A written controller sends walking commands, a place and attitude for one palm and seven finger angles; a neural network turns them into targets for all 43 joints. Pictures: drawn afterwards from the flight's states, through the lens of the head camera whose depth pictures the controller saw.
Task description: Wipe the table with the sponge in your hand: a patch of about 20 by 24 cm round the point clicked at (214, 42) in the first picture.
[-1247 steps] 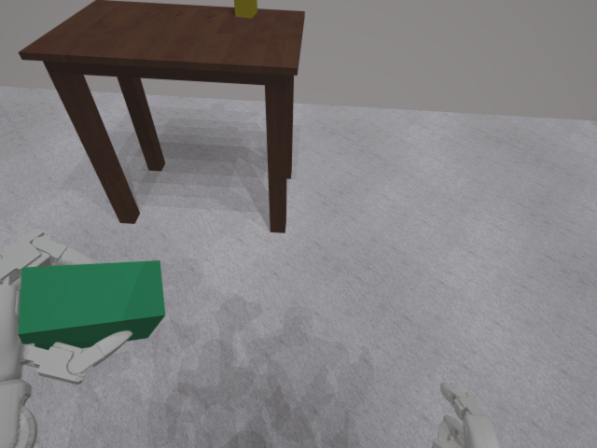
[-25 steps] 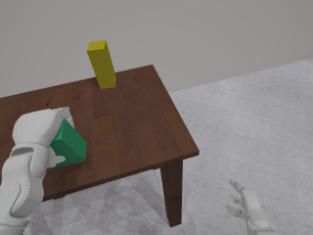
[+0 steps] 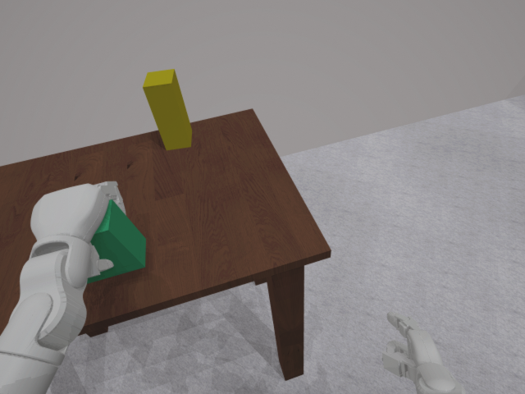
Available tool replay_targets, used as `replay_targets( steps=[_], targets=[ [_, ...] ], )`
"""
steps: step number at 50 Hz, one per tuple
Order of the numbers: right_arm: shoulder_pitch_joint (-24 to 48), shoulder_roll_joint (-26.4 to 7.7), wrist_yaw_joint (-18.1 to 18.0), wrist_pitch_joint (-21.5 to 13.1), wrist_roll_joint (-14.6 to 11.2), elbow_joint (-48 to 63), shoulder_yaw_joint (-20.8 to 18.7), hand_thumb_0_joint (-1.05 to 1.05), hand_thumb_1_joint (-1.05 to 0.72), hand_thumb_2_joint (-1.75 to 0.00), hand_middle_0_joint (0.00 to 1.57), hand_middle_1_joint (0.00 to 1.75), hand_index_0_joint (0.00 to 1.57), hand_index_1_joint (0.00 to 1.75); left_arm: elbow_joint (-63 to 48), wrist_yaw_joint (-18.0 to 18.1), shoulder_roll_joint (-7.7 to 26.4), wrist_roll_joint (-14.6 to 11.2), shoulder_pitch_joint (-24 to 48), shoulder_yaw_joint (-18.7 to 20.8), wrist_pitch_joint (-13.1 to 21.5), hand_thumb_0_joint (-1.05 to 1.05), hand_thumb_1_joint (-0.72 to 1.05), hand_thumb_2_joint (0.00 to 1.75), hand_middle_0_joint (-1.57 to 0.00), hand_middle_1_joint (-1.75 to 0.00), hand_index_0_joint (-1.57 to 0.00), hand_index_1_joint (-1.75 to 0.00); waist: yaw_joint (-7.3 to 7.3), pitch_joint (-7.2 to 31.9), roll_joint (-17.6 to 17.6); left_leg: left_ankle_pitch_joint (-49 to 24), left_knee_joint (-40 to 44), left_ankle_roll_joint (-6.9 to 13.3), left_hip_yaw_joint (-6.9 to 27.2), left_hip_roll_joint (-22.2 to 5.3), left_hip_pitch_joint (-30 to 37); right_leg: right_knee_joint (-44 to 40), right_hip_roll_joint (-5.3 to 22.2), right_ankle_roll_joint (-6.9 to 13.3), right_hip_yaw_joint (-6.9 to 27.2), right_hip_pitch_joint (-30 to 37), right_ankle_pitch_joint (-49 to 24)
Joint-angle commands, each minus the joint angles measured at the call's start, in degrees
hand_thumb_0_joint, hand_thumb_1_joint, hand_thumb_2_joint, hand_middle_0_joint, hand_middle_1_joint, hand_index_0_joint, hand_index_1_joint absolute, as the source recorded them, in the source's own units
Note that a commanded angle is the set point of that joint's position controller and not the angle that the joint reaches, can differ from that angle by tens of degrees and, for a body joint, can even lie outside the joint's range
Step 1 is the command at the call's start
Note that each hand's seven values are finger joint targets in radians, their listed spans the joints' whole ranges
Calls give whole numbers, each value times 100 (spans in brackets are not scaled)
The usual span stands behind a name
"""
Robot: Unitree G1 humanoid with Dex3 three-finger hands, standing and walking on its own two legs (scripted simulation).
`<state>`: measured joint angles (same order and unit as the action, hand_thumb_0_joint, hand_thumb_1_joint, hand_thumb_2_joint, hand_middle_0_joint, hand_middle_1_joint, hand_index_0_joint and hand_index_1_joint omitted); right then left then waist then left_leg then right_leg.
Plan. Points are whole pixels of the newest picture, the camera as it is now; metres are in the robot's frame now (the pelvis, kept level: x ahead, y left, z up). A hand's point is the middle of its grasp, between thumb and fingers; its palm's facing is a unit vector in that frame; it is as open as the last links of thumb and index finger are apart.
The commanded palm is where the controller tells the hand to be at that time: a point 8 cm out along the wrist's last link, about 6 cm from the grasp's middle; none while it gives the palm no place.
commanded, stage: move the sponge above the wiping area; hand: left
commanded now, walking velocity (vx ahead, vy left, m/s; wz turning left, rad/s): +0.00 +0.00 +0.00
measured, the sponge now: (103, 249) +0.27 +0.30 +0.09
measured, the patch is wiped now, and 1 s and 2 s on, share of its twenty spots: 0.00 0.00 0.00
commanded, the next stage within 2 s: lower the sponge onto the table in 0.74 s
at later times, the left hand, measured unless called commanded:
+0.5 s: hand (90, 238) +0.26 +0.29 +0.14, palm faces +0.03 -0.03 -1.00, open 9.6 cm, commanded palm +0.23 +0.30 +0.21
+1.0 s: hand (88, 237) +0.26 +0.29 +0.14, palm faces +0.06 -0.03 -1.00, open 9.5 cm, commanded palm +0.23 +0.30 +0.21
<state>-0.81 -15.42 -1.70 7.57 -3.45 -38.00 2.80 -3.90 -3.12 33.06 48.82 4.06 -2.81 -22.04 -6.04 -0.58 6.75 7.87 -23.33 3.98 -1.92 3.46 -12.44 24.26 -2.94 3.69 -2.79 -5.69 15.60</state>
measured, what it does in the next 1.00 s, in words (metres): stands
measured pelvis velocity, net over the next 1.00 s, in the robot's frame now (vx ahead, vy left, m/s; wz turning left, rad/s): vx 0.01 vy -0.01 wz -0.01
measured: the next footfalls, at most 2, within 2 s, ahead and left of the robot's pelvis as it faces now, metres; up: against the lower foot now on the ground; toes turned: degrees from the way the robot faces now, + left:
none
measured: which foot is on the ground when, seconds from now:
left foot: down 0.00-1.00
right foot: down 0.00-1.00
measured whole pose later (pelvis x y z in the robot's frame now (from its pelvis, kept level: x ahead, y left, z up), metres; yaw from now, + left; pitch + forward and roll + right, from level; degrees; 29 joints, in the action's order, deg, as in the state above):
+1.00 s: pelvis +0.01 -0.01 +0.00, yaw +0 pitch -3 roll +0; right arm -2.7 -16.6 -2.6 6.9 -3.2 -37.5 1.6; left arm -7.6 -4.8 36.9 45.9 -2.4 2.6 -16.7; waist -6.1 -0.5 6.7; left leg 10.0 -25.9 3.0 -1.8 2.4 -12.9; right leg 25.0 -4.1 4.7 -2.6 -5.4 16.7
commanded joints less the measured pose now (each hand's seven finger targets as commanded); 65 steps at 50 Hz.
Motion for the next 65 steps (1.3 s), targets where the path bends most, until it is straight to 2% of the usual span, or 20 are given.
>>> replay_targets(
  steps=[1, 3, 7, 8, 9, 19, 23, 24, 28, 29, 33, 34, 38, 39, 44, 48, 49, 53, 58, 65],
  targets=[
    [1259, -604, -70, -335, -7, 1026, -238, 0, -90, -90, 20, 30, 20, 30, -1025, 154, 1473, 169, 1653, 840, 39, 0, 10, 130, -120, -160, -120, -160, 35, 1339, -221, -486, 230, -81, 608, -148, 869, -459, 96, 99, 656, -217, -705],
    [1385, -597, -81, -350, 0, 1065, -208, 0, -90, -90, 20, 30, 20, 30, -1148, 145, 1838, 184, 1522, 1202, 82, 0, 10, 130, -120, -160, -120, -160, -54, 1308, -133, -584, 209, -66, 634, -118, 878, -462, 52, 166, 845, -165, -820],
    [1185, -570, -36, -347, 41, 1073, -247, 0, -90, -90, 20, 30, 20, 30, -1381, 173, 1722, 82, 1151, 1238, 244, 0, 10, 130, -120, -160, -120, -160, -65, 1405, -187, -969, 103, -58, 555, -144, 906, -387, 126, 108, 735, -23, -1289],
    [1329, -600, -34, -346, 32, 1068, -222, 0, -90, -90, 20, 30, 20, 30, -1365, 204, 2021, 79, 1044, 1564, 203, 0, 10, 130, -120, -160, -120, -160, -130, 1285, -79, -932, 104, -71, 597, -118, 851, -410, 72, 183, 937, -41, -1269],
    [1231, -554, -16, -345, 34, 1084, -219, 0, -90, -90, 20, 30, 20, 30, -1350, 218, 1723, 38, 963, 1355, 186, 0, 10, 130, -120, -160, -120, -160, -84, 1317, -249, -1028, 84, -72, 527, -142, 796, -338, 128, 120, 743, 22, -1384],
    [1209, -595, -89, -346, -16, 1122, -232, 0, -90, -90, 20, 30, 20, 30, -1429, -6, 1631, -62, 1057, 1087, 126, 0, 10, 130, -120, -160, -120, -160, 96, 1142, -298, -875, -13, -20, 480, -98, 821, -415, 153, 56, 829, -181, -1432],
    [1250, -648, -150, -361, 4, 1051, -224, 0, -90, -90, 20, 30, 20, 30, -1267, 6, 2270, -8, 1230, 1605, 295, 0, 10, 130, -120, -160, -120, -160, 16, 1111, -241, -775, -26, -12, 529, -47, 800, -506, 115, 116, 1035, -156, -1315],
    [1159, -597, -163, -370, -2, 1041, -212, 0, -90, -90, 20, 30, 20, 30, -1195, 6, 1958, -1, 1442, 1312, 347, 0, 10, 130, -120, -160, -120, -160, 112, 1152, -274, -803, -44, -9, 453, -58, 797, -464, 162, 62, 876, -151, -1361],
    [1211, -623, -145, -390, 14, 1021, -239, 0, -90, -90, 20, 30, 20, 30, -1267, 82, 2346, -34, 1361, 1739, 472, 0, 10, 130, -120, -160, -120, -160, -20, 1324, 15, -1011, -72, -28, 504, -45, 892, -458, 124, 149, 1060, -30, -1582],
    [1122, -589, -130, -404, 30, 1044, -242, 0, -90, -90, 20, 30, 20, 30, -1188, 95, 2083, -83, 1222, 1565, 469, 0, 10, 130, -120, -160, -120, -160, -1, 1351, -34, -1072, -109, -35, 434, -81, 821, -386, 204, 104, 918, 55, -1713],
    [1222, -661, -86, -331, -3, 1028, -244, 0, -90, -90, 20, 30, 20, 30, -1004, 37, 2229, -131, 981, 1733, 320, 0, 10, 130, -120, -160, -120, -160, -22, 1078, -64, -954, -71, -59, 466, -65, 674, -435, 154, 125, 1026, -77, -1624],
    [1139, -639, -82, -332, 10, 1076, -262, 0, -90, -90, 20, 30, 20, 30, -1011, 12, 1940, -176, 886, 1514, 299, 0, 10, 130, -120, -160, -120, -160, 5, 1182, -207, -979, -103, -53, 403, -101, 635, -350, 224, 70, 913, 18, -1741],
    [1257, -661, -72, -299, -17, 1137, -241, 0, -90, -90, 20, 30, 20, 30, -1205, -95, 2231, -215, 594, 1769, 258, 0, 10, 130, -120, -160, -120, -160, -30, 1131, -275, -965, -155, -29, 463, -59, 580, -341, 169, 76, 1036, -36, -1788],
    [1161, -631, -81, -315, -15, 1146, -232, 0, -90, -90, 20, 30, 20, 30, -1295, -114, 1947, -209, 782, 1466, 300, 0, 10, 130, -120, -160, -120, -160, 71, 1166, -252, -933, -167, -20, 418, -90, 608, -319, 217, 27, 904, -98, -1750],
    [1042, -616, -140, -381, -3, 1087, -252, 0, -90, -90, 20, 30, 20, 30, -1425, -4, 2056, -135, 1072, 1543, 498, 0, 10, 130, -120, -160, -120, -160, 113, 1159, -223, -840, -165, -4, 470, -97, 724, -363, 168, 43, 891, -276, -1489],
    [1199, -629, -141, -406, 2, 1070, -263, 0, -90, -90, 20, 30, 20, 30, -1542, 171, 2343, -101, 1096, 1840, 562, 0, 10, 130, -120, -160, -120, -160, -24, 1217, 64, -864, -137, -28, 522, -76, 800, -399, 126, 148, 1084, -207, -1400],
    [1085, -578, -132, -409, 21, 1072, -273, 0, -90, -90, 20, 30, 20, 30, -1498, 206, 2028, -121, 1066, 1599, 550, 0, 10, 130, -120, -160, -120, -160, 14, 1251, 36, -871, -114, -36, 491, -107, 770, -353, 174, 95, 882, -185, -1372],
    [1261, -614, -78, -384, 0, 1070, -274, 0, -90, -90, 20, 30, 20, 30, -1409, 240, 2080, -145, 767, 1727, 367, 0, 10, 130, -120, -160, -120, -160, -86, 1190, -72, -905, -57, -62, 531, -99, 724, -363, 123, 138, 977, -159, -1406],
    [1336, -647, -72, -314, -25, 1064, -233, 0, -90, -90, 20, 30, 20, 30, -1172, 93, 1974, -141, 779, 1530, 79, 0, 10, 130, -120, -160, -120, -160, -18, 972, -297, -637, 12, -72, 514, -108, 584, -426, 125, 103, 965, -262, -1156],
    [1159, -592, -117, -359, -20, 1055, -221, 0, -90, -90, 20, 30, 20, 30, -1338, -35, 1715, -13, 1128, 1154, 338, 0, 10, 130, -120, -160, -120, -160, 119, 986, -193, -425, 69, -41, 592, -129, 783, -507, 91, 55, 742, -449, -764]
  ],
)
